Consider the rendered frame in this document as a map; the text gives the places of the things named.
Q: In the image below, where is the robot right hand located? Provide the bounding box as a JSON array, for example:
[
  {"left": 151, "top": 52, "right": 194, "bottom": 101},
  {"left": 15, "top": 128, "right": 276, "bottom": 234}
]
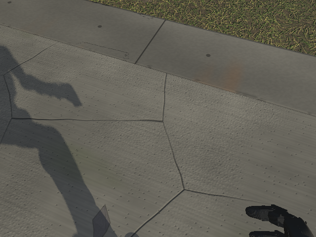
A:
[{"left": 245, "top": 204, "right": 314, "bottom": 237}]

